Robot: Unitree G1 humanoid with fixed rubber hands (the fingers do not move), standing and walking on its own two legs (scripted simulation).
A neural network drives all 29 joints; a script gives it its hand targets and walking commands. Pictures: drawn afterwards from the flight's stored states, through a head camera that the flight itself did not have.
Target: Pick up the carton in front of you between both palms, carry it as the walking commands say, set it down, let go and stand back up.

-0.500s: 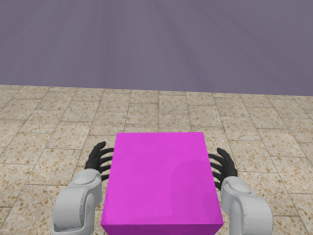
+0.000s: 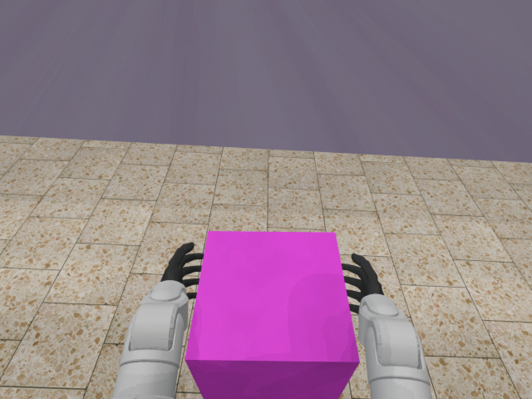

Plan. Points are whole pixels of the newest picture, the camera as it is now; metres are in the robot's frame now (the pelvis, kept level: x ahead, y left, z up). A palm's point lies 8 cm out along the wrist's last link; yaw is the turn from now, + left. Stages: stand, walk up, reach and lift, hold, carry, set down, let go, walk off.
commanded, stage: carry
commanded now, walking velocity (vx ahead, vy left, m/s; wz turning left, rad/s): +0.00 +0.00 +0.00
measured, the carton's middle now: (270, 324) +0.28 +0.00 -0.06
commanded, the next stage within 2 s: hold in 1.30 s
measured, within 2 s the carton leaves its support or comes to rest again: neither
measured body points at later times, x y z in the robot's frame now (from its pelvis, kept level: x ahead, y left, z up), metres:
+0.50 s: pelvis +0.00 +0.02 +0.00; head +0.00 +0.03 +0.45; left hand +0.31 +0.17 +0.02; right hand +0.30 -0.13 +0.03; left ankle -0.08 +0.08 -0.73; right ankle +0.04 -0.11 -0.73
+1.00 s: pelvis -0.01 +0.03 +0.00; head -0.02 +0.04 +0.45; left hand +0.30 +0.17 +0.03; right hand +0.29 -0.13 +0.03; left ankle -0.08 +0.08 -0.73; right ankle +0.04 -0.11 -0.73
